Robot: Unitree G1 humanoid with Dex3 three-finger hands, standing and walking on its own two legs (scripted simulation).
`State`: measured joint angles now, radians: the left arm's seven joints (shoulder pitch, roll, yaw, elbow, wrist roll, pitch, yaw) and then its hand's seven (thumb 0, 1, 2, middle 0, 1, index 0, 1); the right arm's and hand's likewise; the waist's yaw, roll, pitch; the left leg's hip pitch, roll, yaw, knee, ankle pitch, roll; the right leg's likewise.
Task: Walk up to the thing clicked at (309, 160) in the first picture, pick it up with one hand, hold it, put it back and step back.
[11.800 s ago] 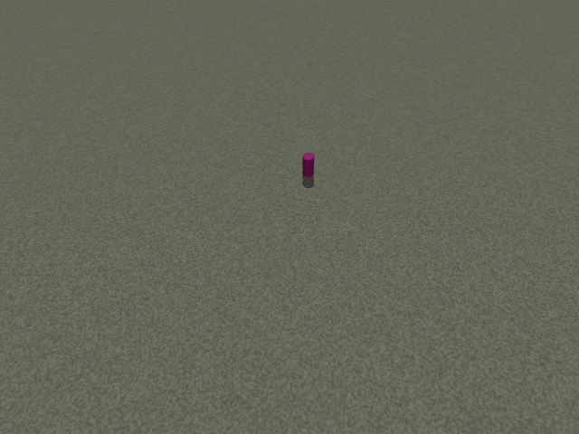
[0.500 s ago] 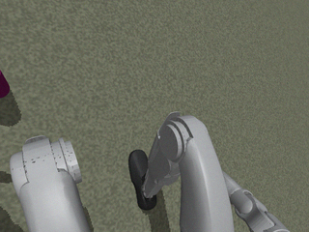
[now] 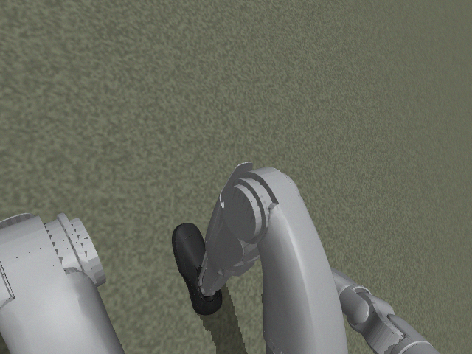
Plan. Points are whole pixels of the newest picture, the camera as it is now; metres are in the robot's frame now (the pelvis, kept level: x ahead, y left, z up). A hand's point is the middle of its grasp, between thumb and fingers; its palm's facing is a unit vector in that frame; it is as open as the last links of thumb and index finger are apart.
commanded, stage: close in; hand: left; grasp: from the side
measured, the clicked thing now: out of the picture +0.48 +0.31 -0.23
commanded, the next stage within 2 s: rest palm in 0.04 s
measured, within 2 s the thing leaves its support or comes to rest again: leaves its support in 1.36 s
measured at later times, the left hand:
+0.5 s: hand out of the picture +0.44 +0.30 -0.19, palm faces +0.37 -0.93 -0.03, open 14.3 cm
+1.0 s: hand out of the picture +0.45 +0.30 -0.18, palm faces +0.40 -0.92 -0.05, open 7.5 cm
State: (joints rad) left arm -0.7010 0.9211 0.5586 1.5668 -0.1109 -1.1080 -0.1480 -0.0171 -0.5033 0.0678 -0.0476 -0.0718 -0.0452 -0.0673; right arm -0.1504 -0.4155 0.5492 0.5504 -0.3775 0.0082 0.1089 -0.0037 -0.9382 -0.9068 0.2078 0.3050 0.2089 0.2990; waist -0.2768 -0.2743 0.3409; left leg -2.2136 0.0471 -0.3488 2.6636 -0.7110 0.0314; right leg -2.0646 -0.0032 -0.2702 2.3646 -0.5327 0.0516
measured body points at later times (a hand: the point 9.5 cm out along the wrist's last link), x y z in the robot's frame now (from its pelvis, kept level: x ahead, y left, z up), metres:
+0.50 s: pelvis +0.00 +0.00 +0.01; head +0.24 +0.20 +0.32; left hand +0.42 +0.35 -0.18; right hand +0.17 -0.24 -0.02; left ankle +0.08 +0.12 -0.25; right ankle +0.16 -0.12 -0.25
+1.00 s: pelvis +0.00 +0.00 +0.01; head +0.25 +0.20 +0.32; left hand +0.43 +0.35 -0.18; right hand +0.17 -0.25 -0.02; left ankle +0.08 +0.12 -0.25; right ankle +0.16 -0.12 -0.25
